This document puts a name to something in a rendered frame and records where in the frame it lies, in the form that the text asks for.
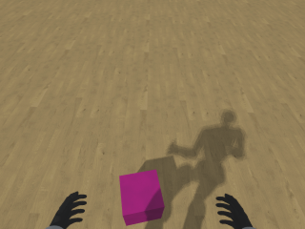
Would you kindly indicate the left robot hand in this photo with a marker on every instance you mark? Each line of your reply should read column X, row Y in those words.
column 62, row 216

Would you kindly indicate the right robot hand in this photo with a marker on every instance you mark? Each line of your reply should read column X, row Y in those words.
column 239, row 218

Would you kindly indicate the carton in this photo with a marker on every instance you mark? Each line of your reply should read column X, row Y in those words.
column 141, row 197

